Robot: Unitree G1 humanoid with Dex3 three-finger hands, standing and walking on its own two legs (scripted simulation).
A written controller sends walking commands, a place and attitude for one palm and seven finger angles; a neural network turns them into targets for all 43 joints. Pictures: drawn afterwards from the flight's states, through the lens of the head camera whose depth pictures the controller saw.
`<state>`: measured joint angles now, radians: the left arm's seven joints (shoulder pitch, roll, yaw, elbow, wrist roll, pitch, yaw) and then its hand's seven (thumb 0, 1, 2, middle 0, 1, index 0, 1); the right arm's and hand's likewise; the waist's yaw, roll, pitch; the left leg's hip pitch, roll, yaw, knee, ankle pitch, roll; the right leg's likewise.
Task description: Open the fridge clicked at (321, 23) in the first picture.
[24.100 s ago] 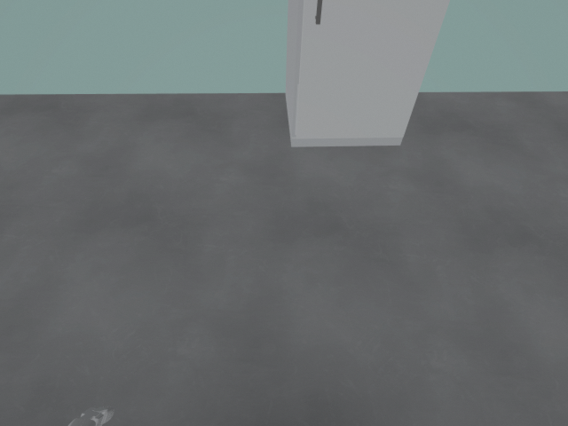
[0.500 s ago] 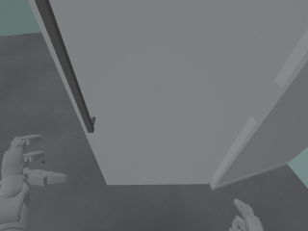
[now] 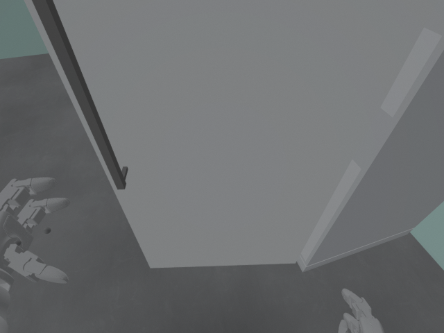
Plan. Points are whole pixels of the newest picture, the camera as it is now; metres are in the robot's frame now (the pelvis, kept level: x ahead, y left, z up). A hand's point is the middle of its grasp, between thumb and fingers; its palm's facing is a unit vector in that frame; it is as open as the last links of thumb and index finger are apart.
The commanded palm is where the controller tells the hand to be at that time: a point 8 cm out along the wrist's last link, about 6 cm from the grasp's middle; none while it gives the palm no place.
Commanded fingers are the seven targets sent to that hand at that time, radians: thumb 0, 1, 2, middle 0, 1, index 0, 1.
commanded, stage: draw the hand back to the body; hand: left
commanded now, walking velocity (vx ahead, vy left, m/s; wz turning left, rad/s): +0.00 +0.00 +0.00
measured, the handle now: (89, 95) +0.44 +0.27 +0.21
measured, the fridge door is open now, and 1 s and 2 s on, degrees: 74 74 74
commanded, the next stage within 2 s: step back with the hand held close in 1.28 s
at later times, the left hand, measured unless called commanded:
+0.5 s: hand (16, 239) +0.20 +0.30 +0.14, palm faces +0.48 -0.80 -0.36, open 12.7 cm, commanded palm +0.16 +0.32 +0.16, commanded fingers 0.00 0.21 0.57 -0.22 -0.70 -0.22 -0.70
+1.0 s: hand (10, 206) +0.22 +0.27 +0.21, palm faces +0.48 -0.79 -0.39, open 8.0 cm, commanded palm +0.16 +0.31 +0.21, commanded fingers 0.00 0.90 0.90 -0.20 -0.30 -0.20 -0.30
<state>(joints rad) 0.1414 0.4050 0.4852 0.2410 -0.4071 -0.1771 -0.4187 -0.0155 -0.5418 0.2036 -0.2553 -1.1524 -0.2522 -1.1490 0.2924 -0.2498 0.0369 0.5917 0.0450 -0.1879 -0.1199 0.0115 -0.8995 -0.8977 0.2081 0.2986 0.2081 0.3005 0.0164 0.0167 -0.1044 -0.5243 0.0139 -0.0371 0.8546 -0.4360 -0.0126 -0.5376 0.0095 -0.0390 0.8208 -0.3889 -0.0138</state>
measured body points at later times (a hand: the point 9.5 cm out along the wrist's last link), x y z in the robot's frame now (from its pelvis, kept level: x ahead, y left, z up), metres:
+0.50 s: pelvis +0.00 +0.01 +0.03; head -0.01 +0.00 +0.47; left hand +0.17 +0.34 +0.17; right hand +0.19 -0.21 -0.04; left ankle +0.00 +0.13 -0.70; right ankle +0.02 -0.11 -0.70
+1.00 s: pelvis +0.03 +0.01 +0.04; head +0.00 -0.01 +0.49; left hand +0.19 +0.31 +0.23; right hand +0.22 -0.21 -0.04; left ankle +0.00 +0.13 -0.70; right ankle +0.02 -0.11 -0.70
